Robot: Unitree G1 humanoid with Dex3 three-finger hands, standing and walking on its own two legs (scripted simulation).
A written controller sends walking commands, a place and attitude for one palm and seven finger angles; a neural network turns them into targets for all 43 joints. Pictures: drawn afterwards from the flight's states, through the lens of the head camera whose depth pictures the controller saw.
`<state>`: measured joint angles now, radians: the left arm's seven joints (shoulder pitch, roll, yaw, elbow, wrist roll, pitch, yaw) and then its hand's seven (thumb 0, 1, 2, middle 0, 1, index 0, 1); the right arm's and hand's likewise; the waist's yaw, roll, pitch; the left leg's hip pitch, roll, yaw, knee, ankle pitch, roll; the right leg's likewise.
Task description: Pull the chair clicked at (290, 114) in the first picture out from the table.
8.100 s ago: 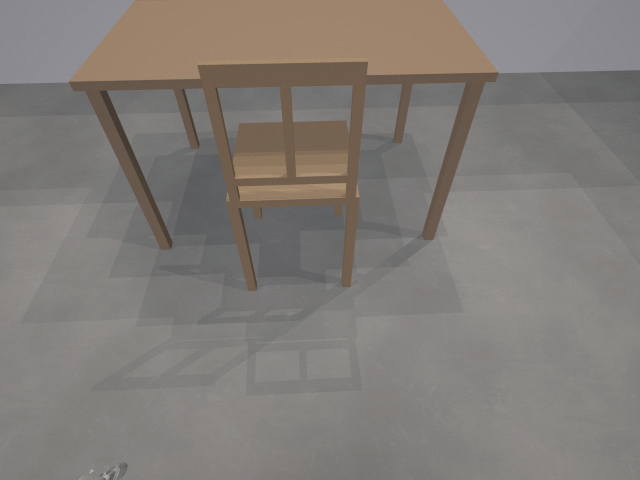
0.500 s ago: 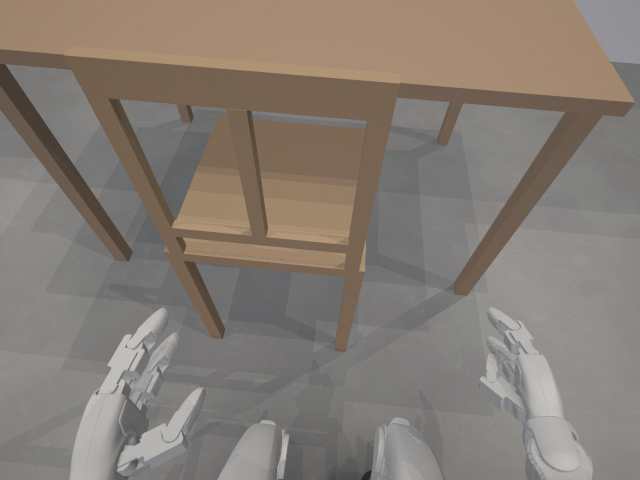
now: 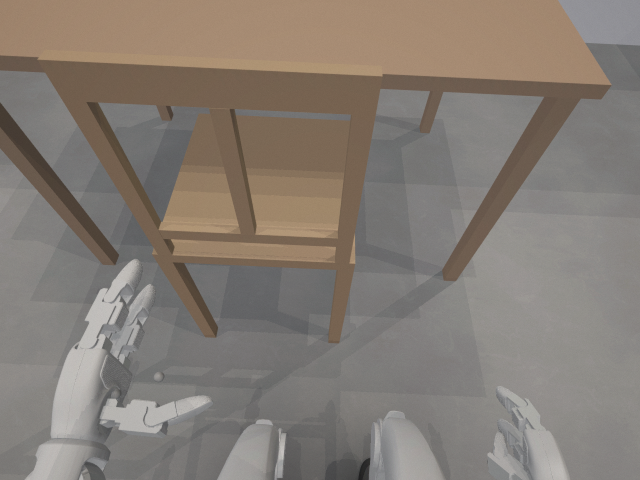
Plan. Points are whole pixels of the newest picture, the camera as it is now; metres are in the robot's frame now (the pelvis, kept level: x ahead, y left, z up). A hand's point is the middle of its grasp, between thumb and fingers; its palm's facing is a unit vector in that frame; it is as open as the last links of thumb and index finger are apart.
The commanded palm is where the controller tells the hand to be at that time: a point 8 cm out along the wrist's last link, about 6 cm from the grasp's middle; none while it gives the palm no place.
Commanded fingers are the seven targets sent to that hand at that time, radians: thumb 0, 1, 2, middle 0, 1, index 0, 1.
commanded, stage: raise the hand toward the chair's back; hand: left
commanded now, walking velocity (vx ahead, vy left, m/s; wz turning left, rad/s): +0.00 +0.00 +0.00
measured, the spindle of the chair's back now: (237, 178) +0.52 +0.15 +0.03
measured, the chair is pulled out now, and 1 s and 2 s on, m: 0.00 0.00 0.00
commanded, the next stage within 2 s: aim the fingers beside a spindle in 1.10 s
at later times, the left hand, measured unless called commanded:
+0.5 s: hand (149, 337) +0.25 +0.19 +0.07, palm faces +0.04 -1.00 -0.06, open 16.8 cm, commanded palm +0.23 +0.25 +0.08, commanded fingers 0.00 -0.50 0.30 -0.06 -0.08 -0.06 -0.08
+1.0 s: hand (143, 328) +0.26 +0.20 +0.08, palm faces +0.03 -1.00 -0.06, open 16.9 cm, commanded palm +0.23 +0.26 +0.09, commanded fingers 0.00 -0.50 0.30 -0.06 -0.08 -0.06 -0.08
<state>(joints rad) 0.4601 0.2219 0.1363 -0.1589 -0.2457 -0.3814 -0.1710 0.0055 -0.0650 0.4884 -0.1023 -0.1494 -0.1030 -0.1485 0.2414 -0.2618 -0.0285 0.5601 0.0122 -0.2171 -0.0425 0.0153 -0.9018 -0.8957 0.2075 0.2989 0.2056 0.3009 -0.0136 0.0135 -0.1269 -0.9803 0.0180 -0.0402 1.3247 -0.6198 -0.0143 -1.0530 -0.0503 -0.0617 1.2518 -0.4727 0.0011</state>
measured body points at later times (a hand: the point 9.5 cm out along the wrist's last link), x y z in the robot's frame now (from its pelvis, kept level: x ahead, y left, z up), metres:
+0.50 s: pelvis +0.02 -0.01 +0.01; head +0.10 -0.01 +0.46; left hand +0.25 +0.25 +0.08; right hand +0.22 -0.23 -0.06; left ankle +0.02 +0.12 -0.62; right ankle +0.07 -0.13 -0.62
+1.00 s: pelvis +0.02 -0.01 +0.02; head +0.09 +0.00 +0.46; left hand +0.25 +0.25 +0.08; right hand +0.20 -0.25 -0.06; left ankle +0.02 +0.12 -0.62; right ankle +0.07 -0.13 -0.62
